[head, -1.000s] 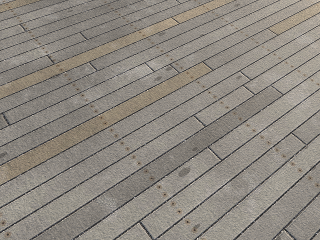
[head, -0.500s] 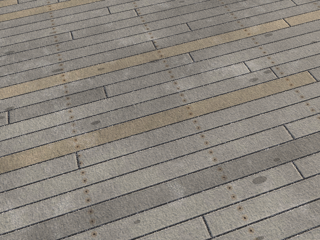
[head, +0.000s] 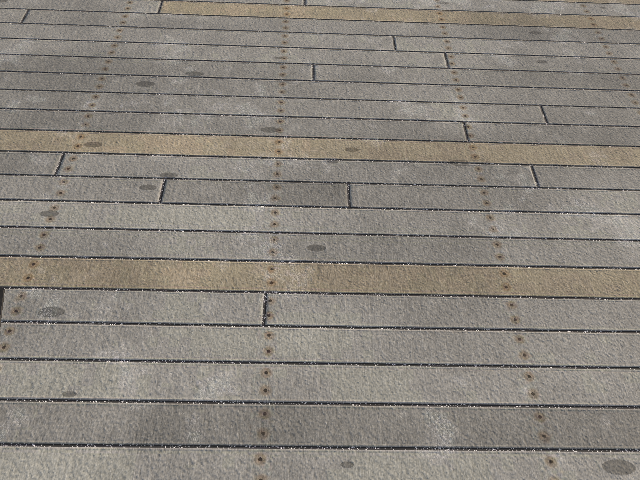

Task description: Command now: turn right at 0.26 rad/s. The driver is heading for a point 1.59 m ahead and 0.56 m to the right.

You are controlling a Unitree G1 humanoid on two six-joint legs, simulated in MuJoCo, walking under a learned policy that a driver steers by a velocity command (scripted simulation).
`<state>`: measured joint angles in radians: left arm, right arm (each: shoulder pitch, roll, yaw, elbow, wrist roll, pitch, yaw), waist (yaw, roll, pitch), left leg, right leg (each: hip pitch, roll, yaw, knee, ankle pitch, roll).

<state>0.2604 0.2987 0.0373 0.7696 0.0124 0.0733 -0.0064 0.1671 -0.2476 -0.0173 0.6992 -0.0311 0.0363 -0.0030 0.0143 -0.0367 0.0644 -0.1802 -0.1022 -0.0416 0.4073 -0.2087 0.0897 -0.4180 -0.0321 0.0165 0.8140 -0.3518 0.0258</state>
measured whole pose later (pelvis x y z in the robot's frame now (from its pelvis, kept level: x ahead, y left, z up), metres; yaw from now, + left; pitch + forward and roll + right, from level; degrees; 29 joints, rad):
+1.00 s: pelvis +0.20 -0.11 +0.00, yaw -36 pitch +4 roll -1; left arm 0.04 0.31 0.01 0.63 0.05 -0.03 -0.07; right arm 0.55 -0.27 -0.04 0.87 -0.01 -0.07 0.01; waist -0.13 -0.05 -0.04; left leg -0.02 -0.03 -0.14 0.26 -0.31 0.05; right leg -0.61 -0.02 0.04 0.78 -0.19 0.02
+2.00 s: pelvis +0.99 -0.39 -0.03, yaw +4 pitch +1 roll +0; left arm 0.07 0.28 -0.01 0.64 0.02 -0.07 -0.02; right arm 0.43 -0.35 -0.06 0.87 -0.04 -0.08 0.00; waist -0.06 0.00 0.03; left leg 0.19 -0.13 -0.11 0.42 -0.46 0.14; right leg -0.53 0.01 -0.07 0.52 -0.05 -0.10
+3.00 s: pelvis +1.71 -0.50 -0.01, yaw -26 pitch +0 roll +0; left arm 0.15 0.19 -0.02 0.79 0.02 -0.03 0.00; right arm 0.23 -0.24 0.00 0.82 -0.01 0.01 -0.01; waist -0.02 0.01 0.10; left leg -0.40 0.02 -0.03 0.93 -0.47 -0.01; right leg -0.37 0.09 0.02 0.46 -0.09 -0.08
